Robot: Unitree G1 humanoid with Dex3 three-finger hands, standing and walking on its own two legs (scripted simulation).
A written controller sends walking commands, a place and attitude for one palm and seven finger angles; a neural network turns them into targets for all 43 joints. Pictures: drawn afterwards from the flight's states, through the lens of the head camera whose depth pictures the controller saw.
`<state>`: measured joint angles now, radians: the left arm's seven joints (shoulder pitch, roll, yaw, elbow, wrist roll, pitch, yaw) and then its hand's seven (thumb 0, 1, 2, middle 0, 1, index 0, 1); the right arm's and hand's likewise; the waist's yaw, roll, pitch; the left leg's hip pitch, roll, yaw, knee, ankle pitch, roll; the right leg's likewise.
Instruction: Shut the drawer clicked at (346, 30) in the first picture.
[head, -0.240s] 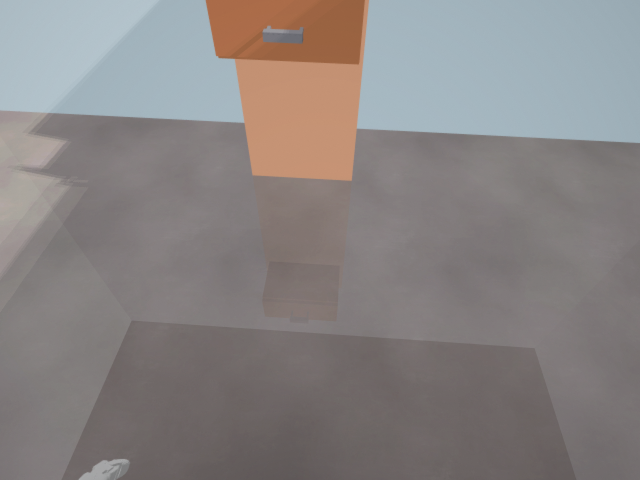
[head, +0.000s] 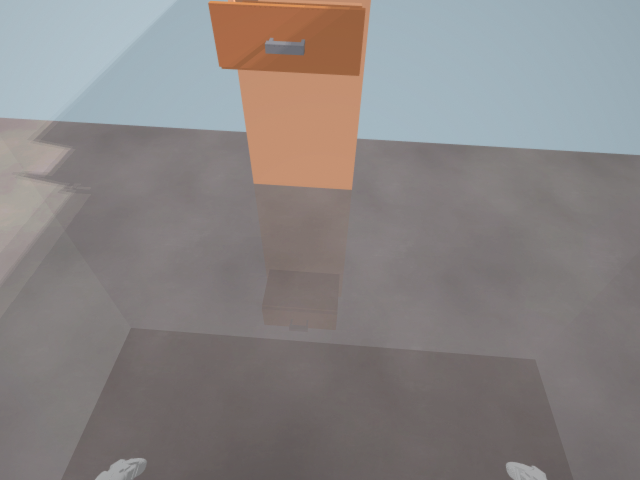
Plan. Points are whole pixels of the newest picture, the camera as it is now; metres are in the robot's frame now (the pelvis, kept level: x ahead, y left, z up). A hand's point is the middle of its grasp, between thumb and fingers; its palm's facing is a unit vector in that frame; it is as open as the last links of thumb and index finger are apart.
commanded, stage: stand and wait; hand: left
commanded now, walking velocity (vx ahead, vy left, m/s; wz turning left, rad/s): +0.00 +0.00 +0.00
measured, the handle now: (286, 44) +1.22 +0.18 +0.03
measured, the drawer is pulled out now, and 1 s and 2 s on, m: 0.29 0.29 0.29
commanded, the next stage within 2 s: look at it before walking up in 0.90 s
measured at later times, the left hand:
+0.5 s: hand out of the picture +0.06 +0.24 -0.15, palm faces -0.02 -0.94 -0.35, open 7.4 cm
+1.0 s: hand out of the picture +0.04 +0.24 -0.15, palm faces -0.03 -0.94 -0.33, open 7.4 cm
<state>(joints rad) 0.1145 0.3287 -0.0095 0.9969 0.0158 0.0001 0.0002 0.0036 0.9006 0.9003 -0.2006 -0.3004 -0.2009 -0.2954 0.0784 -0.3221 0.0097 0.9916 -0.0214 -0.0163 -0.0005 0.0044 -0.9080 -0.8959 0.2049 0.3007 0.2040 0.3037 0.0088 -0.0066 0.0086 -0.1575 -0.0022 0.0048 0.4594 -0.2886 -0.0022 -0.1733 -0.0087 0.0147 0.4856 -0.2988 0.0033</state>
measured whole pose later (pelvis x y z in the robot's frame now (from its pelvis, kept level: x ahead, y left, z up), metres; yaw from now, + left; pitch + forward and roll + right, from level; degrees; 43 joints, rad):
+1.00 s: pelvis -0.03 -0.01 +0.01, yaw +0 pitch -2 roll +0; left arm 0.15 0.34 -0.01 1.08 0.02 0.00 -0.01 0.00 0.90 0.90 -0.20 -0.30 -0.20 -0.30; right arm 0.14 -0.34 0.01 1.11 -0.01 -0.01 0.01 0.00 -0.91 -0.90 0.20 0.30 0.20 0.30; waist 0.00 0.00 0.03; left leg -0.14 0.02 0.00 0.38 -0.20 -0.02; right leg -0.16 0.01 0.01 0.40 -0.21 -0.01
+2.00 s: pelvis +0.05 +0.02 -0.01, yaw -1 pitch -1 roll +0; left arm 0.37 0.19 0.03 1.13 0.03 0.01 -0.02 0.01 0.90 0.90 -0.20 -0.30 -0.20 -0.29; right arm 0.40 -0.16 0.00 1.11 -0.03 -0.07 -0.01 0.00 -0.91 -0.90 0.20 0.30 0.20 0.30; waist -0.01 -0.04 0.01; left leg -0.08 0.02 0.09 0.49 -0.39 0.02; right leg -0.35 -0.02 -0.04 0.98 -0.45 -0.02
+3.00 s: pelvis +0.47 +0.01 +0.01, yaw +1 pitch -1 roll +0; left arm 0.31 0.18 0.07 1.08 0.04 -0.01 -0.02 0.00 0.91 0.90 -0.19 -0.30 -0.19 -0.29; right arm 0.29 -0.17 -0.05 1.06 -0.02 -0.08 -0.02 -0.02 -0.96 -0.90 0.20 0.30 0.20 0.30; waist 0.03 -0.04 0.04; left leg -0.11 0.02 0.21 0.36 -0.23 0.05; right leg -0.57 -0.13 -0.05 1.07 -0.21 0.02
